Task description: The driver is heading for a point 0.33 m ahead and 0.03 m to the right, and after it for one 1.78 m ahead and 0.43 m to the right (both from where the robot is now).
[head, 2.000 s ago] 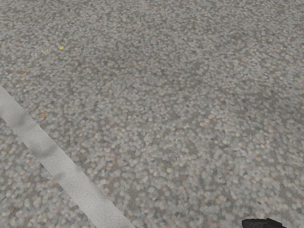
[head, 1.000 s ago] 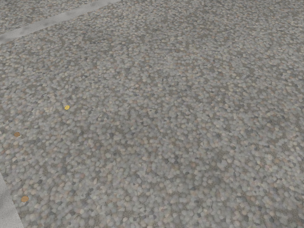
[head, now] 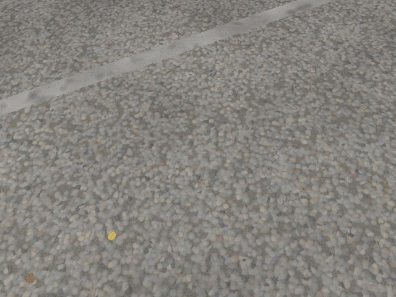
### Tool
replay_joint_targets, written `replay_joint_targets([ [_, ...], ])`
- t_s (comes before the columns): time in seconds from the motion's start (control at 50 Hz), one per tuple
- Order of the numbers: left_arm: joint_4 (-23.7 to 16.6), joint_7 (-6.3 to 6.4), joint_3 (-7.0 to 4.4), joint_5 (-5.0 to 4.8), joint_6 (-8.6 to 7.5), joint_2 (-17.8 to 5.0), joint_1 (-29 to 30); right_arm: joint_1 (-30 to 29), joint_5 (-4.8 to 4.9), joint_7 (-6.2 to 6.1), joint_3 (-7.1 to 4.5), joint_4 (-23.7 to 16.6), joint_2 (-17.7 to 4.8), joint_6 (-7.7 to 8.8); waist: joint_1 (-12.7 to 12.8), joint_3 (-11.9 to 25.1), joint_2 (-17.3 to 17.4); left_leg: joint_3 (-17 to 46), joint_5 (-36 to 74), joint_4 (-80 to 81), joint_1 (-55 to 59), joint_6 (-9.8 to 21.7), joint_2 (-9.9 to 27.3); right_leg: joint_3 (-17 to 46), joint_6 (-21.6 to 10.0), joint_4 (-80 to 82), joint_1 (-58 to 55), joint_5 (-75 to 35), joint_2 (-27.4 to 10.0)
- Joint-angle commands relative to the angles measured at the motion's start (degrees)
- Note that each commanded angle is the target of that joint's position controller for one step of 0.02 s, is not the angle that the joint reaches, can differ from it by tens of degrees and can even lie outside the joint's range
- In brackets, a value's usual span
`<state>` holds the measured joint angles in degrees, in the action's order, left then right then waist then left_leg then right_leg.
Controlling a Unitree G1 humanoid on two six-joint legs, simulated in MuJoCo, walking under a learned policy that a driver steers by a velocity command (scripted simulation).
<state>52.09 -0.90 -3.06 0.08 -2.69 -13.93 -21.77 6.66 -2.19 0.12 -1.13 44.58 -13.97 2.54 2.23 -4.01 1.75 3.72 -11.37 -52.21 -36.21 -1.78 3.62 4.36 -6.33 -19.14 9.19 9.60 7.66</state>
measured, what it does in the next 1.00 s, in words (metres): steps on the spot, turning right: left foot, then right foot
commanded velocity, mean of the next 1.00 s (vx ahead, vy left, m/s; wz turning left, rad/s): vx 0.06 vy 0.00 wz -0.43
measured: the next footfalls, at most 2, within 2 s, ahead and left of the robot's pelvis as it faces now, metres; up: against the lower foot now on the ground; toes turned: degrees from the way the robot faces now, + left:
left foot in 0.20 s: +0.23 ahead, +0.11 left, +0.00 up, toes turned -12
right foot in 0.68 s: +0.08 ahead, -0.07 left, +0.00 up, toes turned -26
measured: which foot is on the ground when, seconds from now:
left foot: up 0.00-0.18, down 0.20-0.68, up 0.70-1.00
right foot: down 0.00-0.20, up 0.22-0.66, down 0.68-1.00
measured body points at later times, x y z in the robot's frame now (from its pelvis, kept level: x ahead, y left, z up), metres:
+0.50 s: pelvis +0.10 +0.04 +0.00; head +0.14 +0.05 +0.44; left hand +0.30 +0.28 -0.13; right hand +0.14 -0.25 -0.11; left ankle +0.19 +0.11 -0.75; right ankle +0.05 -0.07 -0.67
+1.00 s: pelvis +0.08 +0.01 +0.00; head +0.08 -0.01 +0.45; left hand +0.32 +0.16 -0.11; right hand +0.01 -0.25 -0.14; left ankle +0.13 +0.13 -0.72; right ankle +0.04 -0.05 -0.75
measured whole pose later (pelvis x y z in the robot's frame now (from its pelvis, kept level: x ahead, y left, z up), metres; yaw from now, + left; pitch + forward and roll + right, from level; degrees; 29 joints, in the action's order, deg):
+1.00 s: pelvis +0.08 +0.01 +0.00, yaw -26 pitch -1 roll +0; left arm 42.0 1.2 0.2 1.3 1.1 -12.0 -9.6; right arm 17.2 -0.5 0.5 -2.3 46.9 -15.3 -4.3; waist -1.7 -1.9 1.7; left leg 0.4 -23.7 -41.6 -17.1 -0.5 0.2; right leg -1.0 -4.2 -24.6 10.0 13.5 3.3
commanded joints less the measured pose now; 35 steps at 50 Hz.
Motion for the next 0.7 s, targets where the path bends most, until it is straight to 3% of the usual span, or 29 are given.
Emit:
replay_joint_targets([
  [0.02, -3.6, 0.82, -2.13, -0.25, 0.27, -9.2, -2.0, 0.3, 0.63, -0.23, -0.59, -3.4, -3.9, -0.48, -0.8, 6.2, -6.6, -3.7, 5.2, 4.2, 5.6, -0.8, -3.5, 8.5, -3.4, -0.7, -0.2, -43.1, -11.9],
  [0.12, -4.9, 1.99, -2.75, 0.85, 2.21, -9.8, -3.0, -4.1, 1.37, -0.86, -0.27, -5.3, -5.2, -0.02, 0.9, 5.9, -7.5, -1.3, 2.1, 13.0, 5.6, 0.0, -5.5, 15.1, -3.2, -6.3, -6.0, -39.6, -13.2],
  [0.16, -6.5, 2.16, -3.16, 1.06, 2.43, -10.5, 0.3, -0.4, 1.64, -1.31, -0.51, -4.5, -6.5, 0.69, -1.2, 5.7, -8.1, 0.2, 0.8, 20.5, 12.2, 1.4, -6.2, 18.1, -1.9, -9.3, -4.5, -35.5, -12.6],
  [0.18, -7.4, 2.06, -3.30, 0.70, 2.30, -10.8, 2.7, 2.9, 1.49, -1.67, -0.65, -3.7, -6.9, 1.26, -3.4, 5.8, -7.8, 0.3, 4.6, 27.5, 18.4, 2.3, -6.3, 18.5, -0.4, -12.4, -2.3, -32.1, -10.7],
  [0.2, -8.6, 1.75, -2.94, -0.14, 1.75, -9.5, 3.9, 7.3, 0.78, -2.28, -1.14, -3.0, -8.9, 2.12, -5.3, 8.5, -4.5, 3.9, 14.2, 31.7, 28.4, 4.1, -0.9, 17.3, 1.7, -19.5, 2.1, -25.8, -8.0],
  [0.22, -10.4, 1.79, -1.80, -0.98, 1.34, -5.2, 0.3, 10.6, 0.47, -3.12, -1.89, -3.7, -13.5, 2.09, -3.9, 15.3, 6.5, 16.2, 38.5, 28.6, 40.3, 8.1, 15.4, 8.9, 3.8, -33.4, 9.1, 1.9, -3.3],
  [0.24, -10.1, 2.36, -2.50, -1.17, 2.55, -6.7, -7.5, 10.0, 1.81, -2.77, -2.49, -3.9, -14.4, 0.39, -0.9, 21.2, 14.9, 28.6, 51.3, 28.1, 43.8, 17.5, 24.3, 1.4, 4.5, -42.7, 16.4, 33.5, 3.3],
  [0.26, -7.7, 2.67, -2.83, 0.91, 3.68, -9.8, -7.0, 7.8, 2.29, -2.45, -2.03, -5.0, -10.2, -0.54, -0.3, 17.4, 6.0, 26.9, 40.5, 29.3, 39.1, 18.5, 22.5, 0.8, 4.9, -49.4, 19.2, 29.4, -1.5],
  [0.28, -7.6, 2.08, -3.10, 1.56, 4.39, -10.2, -2.3, 4.9, 2.20, -2.55, -0.90, -5.9, -6.2, -0.85, -0.8, 11.4, 1.5, 19.3, 32.1, 31.3, 32.9, 16.5, 17.6, 0.7, 5.7, -50.3, 19.3, 24.3, -2.9],
  [0.3, -8.3, 1.46, -3.11, 1.44, 5.12, -9.3, 0.1, 2.0, 1.60, -2.69, -0.41, -6.5, -5.1, -1.40, 0.0, 8.8, 1.4, 13.7, 24.8, 33.7, 28.7, 14.2, 13.9, 0.4, 6.7, -49.4, 18.8, 20.9, -4.1],
  [0.34, -9.0, 0.35, -2.81, 1.33, 6.43, -8.4, 1.2, 1.3, 0.79, -2.98, -0.86, -6.5, -6.7, -1.62, 0.0, 6.2, 6.3, 6.4, 23.1, 35.4, 23.9, 13.3, 9.8, -1.3, 8.3, -50.4, 17.5, 16.5, -4.5],
  [0.38, -9.7, -0.10, -2.73, 0.74, 6.84, -8.3, 1.7, 2.6, 0.63, -2.72, -1.22, -6.2, -7.2, -1.43, 0.0, 7.7, 5.9, 3.7, 24.0, 35.4, 24.3, 14.1, 9.8, -1.9, 8.8, -50.1, 17.2, 15.1, -4.2],
  [0.46, -11.7, -0.73, -2.15, 1.04, 7.59, -7.8, 5.9, 4.5, 0.58, -2.55, -1.88, -5.7, -8.0, -1.66, -1.3, 7.4, 6.0, 2.1, 13.2, 37.1, 25.9, 15.1, 11.7, -2.7, 8.8, -43.5, 18.8, 13.7, -6.2],
  [0.54, -13.7, -1.64, -1.12, 0.77, 7.70, -6.5, 9.4, 4.5, 0.23, -1.87, -2.78, -5.7, -9.8, -2.20, -2.4, 6.8, 7.3, -1.2, 4.5, 37.2, 23.5, 14.1, 12.2, -5.4, 7.5, -31.7, 12.9, 14.9, -7.7],
  [0.62, -15.0, -1.78, -0.93, 0.35, 6.96, -6.9, 9.5, 5.5, 0.30, -1.22, -3.76, -5.2, -11.8, -3.01, -2.6, 7.7, 7.8, -3.0, 5.4, 33.4, 23.5, 12.6, 13.6, -8.4, 5.2, -20.7, 6.6, 15.2, -6.8],
  [0.66, -13.9, -1.45, -1.03, 0.55, 5.99, -7.2, 5.6, 6.6, 0.88, -1.12, -4.12, -4.5, -11.9, -3.62, -0.5, 7.6, 4.1, -7.0, 4.9, 26.5, 18.8, 7.7, 12.1, -7.6, 3.2, -7.2, -1.8, 7.8, -5.7],
  [0.68, -14.0, -0.76, -1.71, 1.16, 5.35, -10.3, 4.9, 9.0, 0.68, -0.68, -3.80, -4.2, -9.4, -3.99, -0.8, 5.4, -6.9, -12.2, -4.3, 15.3, 12.4, 3.0, 7.7, 5.7, 1.4, 3.5, -3.9, 9.0, -13.3],
  [0.7, -16.3, -0.46, -3.79, 1.16, 5.25, -19.7, 6.2, 7.0, 0.82, -1.19, -2.60, -8.6, -5.3, -4.51, -1.4, 1.6, -20.9, -13.6, -24.7, 5.6, -2.4, -1.4, -3.4, 29.7, -5.5, 6.8, -1.8, -2.8, -29.7],
])
Keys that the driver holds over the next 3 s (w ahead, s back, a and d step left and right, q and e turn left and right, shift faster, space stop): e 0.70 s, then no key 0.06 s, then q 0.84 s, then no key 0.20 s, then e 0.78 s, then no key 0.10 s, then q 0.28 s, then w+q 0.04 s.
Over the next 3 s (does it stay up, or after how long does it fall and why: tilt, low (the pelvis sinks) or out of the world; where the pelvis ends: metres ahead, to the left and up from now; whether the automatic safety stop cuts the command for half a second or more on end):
stays up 0.01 0.01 0.00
